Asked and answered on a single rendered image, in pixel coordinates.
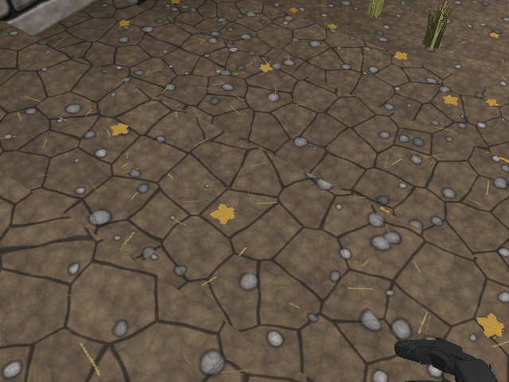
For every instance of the right robot hand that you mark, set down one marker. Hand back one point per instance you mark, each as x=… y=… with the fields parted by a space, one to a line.
x=447 y=357

